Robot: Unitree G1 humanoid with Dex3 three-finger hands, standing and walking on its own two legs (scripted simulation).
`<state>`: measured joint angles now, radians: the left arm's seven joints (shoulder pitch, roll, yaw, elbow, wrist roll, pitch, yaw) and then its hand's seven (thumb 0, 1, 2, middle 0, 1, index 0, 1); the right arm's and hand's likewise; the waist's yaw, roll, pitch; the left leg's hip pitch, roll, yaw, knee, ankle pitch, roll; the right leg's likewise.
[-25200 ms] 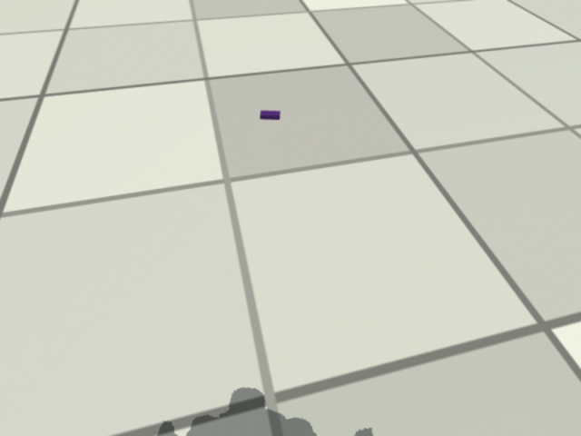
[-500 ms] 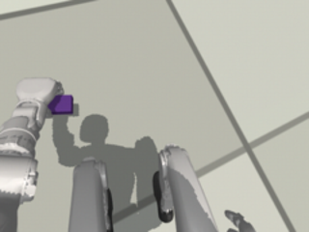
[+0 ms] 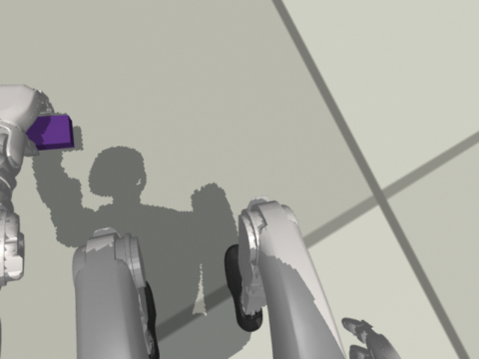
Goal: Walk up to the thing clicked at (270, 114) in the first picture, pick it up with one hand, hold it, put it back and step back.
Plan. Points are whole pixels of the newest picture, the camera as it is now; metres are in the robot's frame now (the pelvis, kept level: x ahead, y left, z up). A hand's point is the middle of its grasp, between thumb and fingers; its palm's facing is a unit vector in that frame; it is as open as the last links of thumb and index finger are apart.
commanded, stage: crouch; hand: left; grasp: from above
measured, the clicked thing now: (33, 134) +0.51 +0.25 -0.21
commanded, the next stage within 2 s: lower in 0.52 s
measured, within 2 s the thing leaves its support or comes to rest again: rests again in 1.86 s
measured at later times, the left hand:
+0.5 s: hand (30, 134) +0.51 +0.26 -0.21, palm faces -0.47 -0.01 -0.88, open 7.9 cm
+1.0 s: hand (41, 142) +0.51 +0.26 -0.26, palm faces -0.49 -0.02 -0.87, open 7.9 cm
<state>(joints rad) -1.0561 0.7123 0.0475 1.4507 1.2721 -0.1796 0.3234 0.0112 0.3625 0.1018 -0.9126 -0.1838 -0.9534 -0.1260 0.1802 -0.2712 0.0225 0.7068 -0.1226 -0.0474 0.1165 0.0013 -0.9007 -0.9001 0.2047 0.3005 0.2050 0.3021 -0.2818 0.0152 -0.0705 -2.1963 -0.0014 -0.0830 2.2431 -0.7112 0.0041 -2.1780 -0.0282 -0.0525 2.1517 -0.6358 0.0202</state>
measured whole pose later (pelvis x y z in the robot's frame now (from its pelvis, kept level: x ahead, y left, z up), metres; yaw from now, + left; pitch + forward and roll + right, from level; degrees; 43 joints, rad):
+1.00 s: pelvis -0.01 +0.00 -0.06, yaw -5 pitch +34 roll -11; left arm -1.15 0.91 0.07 1.60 1.35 -0.24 0.39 0.01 0.33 0.11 -0.93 -0.22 -0.96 -0.18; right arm 0.19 -0.31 0.18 0.66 -0.17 -0.07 0.14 0.00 -0.91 -0.90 0.20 0.30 0.20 0.30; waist -0.36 -0.05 0.06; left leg -2.37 -0.01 -0.16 2.47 -0.70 0.01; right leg -2.31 -0.02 -0.11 2.31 -0.60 0.03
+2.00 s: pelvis -0.01 +0.01 -0.07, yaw -8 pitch +31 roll -14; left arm -1.18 1.07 0.10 1.70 1.36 -0.21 0.50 0.01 0.34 0.13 -0.90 -0.26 -0.93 -0.22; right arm 0.15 -0.36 0.29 0.58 -0.22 -0.17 0.19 0.00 -0.91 -0.90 0.21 0.30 0.21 0.30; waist -0.44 -0.13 0.18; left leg -2.36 0.00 -0.22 2.53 -0.73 0.02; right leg -2.28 0.01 -0.16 2.32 -0.60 0.05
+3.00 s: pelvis -0.01 +0.01 -0.07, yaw -10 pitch +31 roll -15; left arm -1.17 1.10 0.08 1.69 1.33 -0.23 0.50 0.00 -0.15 0.68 -0.38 -0.74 -0.39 -0.73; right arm 0.14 -0.36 0.33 0.59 -0.22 -0.17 0.19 0.00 -0.90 -0.90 0.21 0.30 0.21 0.30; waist -0.44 -0.14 0.19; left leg -2.36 0.01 -0.23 2.53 -0.73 0.02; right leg -2.27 0.02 -0.17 2.30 -0.59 0.06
